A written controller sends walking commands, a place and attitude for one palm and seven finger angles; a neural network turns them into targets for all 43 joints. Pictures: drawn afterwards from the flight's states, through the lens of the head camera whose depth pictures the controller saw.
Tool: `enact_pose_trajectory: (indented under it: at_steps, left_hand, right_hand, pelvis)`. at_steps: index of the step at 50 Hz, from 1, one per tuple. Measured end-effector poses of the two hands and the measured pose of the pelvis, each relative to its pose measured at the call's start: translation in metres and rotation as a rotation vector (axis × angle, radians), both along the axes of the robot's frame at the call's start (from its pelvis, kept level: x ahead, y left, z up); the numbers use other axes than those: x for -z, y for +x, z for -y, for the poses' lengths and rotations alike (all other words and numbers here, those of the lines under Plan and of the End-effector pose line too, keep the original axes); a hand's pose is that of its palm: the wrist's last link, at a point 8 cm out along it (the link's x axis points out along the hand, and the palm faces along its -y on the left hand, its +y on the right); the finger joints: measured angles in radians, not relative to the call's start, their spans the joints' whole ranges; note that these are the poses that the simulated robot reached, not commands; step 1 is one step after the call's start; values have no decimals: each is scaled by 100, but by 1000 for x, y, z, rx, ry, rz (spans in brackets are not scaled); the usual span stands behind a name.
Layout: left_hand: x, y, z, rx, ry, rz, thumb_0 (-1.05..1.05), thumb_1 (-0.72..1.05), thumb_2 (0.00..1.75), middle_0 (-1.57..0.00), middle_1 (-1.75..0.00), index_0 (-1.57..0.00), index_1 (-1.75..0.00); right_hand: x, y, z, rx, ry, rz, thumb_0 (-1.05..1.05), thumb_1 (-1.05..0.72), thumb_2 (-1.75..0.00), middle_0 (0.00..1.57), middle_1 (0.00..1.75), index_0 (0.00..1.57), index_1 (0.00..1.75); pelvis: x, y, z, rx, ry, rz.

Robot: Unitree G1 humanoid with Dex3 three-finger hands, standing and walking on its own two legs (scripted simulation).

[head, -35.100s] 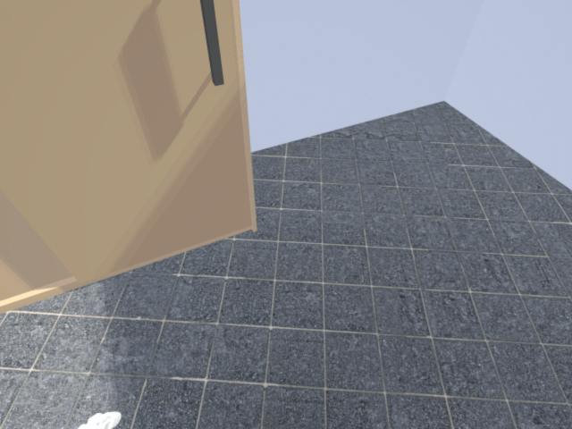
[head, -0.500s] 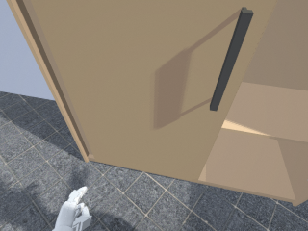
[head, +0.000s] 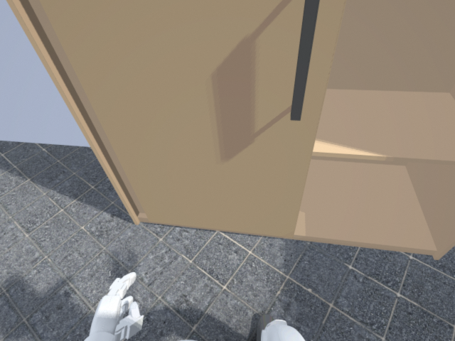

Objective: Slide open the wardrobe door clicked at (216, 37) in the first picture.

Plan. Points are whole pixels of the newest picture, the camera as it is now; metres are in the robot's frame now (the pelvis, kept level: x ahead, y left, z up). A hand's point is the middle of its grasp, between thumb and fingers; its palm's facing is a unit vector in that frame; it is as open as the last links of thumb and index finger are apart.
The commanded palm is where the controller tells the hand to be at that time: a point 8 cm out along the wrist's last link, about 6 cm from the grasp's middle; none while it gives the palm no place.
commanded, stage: stop stepping back and stand still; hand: right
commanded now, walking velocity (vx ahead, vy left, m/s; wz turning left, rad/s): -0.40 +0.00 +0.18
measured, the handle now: (303, 53) +0.68 -0.13 +0.19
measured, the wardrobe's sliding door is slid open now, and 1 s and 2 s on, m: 0.61 0.61 0.61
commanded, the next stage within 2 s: none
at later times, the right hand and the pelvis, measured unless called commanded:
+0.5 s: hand out of the picture -0.01 -0.33 +0.22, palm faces +0.51 +0.81 -0.31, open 7.5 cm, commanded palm -0.05 -0.36 +0.21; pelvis -0.19 -0.06 +0.02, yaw +0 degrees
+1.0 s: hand out of the picture -0.15 -0.37 +0.23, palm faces +0.47 +0.80 -0.36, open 7.4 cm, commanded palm -0.20 -0.40 +0.21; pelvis -0.36 -0.11 +0.02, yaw +4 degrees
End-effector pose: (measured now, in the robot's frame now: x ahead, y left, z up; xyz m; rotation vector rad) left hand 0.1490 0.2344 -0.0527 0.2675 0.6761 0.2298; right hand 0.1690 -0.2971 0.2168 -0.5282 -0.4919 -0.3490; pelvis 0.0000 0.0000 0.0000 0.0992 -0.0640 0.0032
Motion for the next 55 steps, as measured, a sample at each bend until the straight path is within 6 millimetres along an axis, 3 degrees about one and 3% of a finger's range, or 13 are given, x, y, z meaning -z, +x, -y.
enact_pose_trajectory:
  at_steps: [7,14,19,24,28,32,37,41,45,48,52,55]
  left_hand:
    - [-3,-35,30,89,-1,-47,1,90,90,-20,-30,-20,-30]
    - [-14,-83,60,97,-8,20,1,90,90,-21,-30,-20,-30]
    - [-30,-125,78,115,-46,33,1,90,90,-21,-30,-20,-30]
    - [-25,-160,82,129,-7,-2,1,90,90,-21,-30,-20,-30]
    - [-30,-198,86,76,19,-10,1,90,90,-21,-30,-20,-30]
    - [-23,-234,90,18,25,66,1,90,90,-21,-30,-20,-30]
    - [-20,-296,106,-36,-59,8,1,90,90,-20,-30,-20,-30]
    - [-19,-338,113,-44,-83,-51,1,90,90,-20,-30,-20,-30]
    - [2,-361,109,-4,-78,-71,1,90,90,-21,-30,-20,-30]
    - [7,-380,104,-16,-64,-109,1,90,90,-21,-30,-20,-30]
    - [-5,-405,102,-60,-39,-83,1,90,90,-21,-30,-20,-30]
    - [-10,-418,100,-72,11,-9,1,90,90,-21,-30,-20,-30]
  right_hand:
    - [7,-77,22,66,68,-19,1,-88,-90,21,31,21,30]
    - [18,-113,65,138,166,1,1,-88,-90,21,31,21,30]
    - [8,-161,60,108,182,-66,1,-89,-90,20,31,20,30]
    - [-9,-218,66,76,95,-7,1,-88,-90,21,31,21,30]
    - [-9,-237,97,120,149,35,1,-88,-90,21,31,21,30]
    - [-2,-243,115,104,145,52,1,-89,-90,20,31,20,30]
    - [6,-265,105,23,154,-61,1,-89,-90,20,30,20,30]
    - [-8,-300,89,-19,125,-107,1,-89,-90,21,31,20,30]
    - [-22,-340,88,-3,-12,-46,1,-88,-90,21,31,21,30]
    - [-27,-358,101,26,-7,-1,1,-88,-90,21,31,21,30]
    - [-14,-371,117,65,103,-34,1,-88,-90,21,31,21,30]
    - [-1,-376,120,30,139,-44,1,-89,-90,21,31,20,30]
  pelvis:
    - [-6,-45,19,-21,-50,19]
    - [-9,-102,41,23,-27,48]
    - [-25,-137,47,44,-25,35]
    - [-20,-182,60,0,-77,-4]
    - [-25,-208,80,-15,-88,-11]
    - [-9,-244,100,-24,-67,24]
    - [-22,-276,104,-55,-64,53]
    - [-34,-299,102,-51,-39,44]
    - [-16,-333,99,-60,-91,10]
    - [-17,-354,104,-63,-79,13]
    - [-24,-373,115,-78,-99,7]
    - [-15,-388,128,-94,-82,6]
